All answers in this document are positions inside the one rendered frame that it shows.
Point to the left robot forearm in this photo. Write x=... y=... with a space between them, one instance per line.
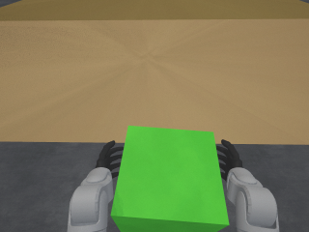
x=88 y=211

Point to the robot left hand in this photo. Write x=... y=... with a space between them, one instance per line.
x=104 y=158

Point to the carton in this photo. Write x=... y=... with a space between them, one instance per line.
x=169 y=181

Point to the right robot forearm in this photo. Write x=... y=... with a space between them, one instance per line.
x=256 y=208

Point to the robot right hand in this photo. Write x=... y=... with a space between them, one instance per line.
x=232 y=158

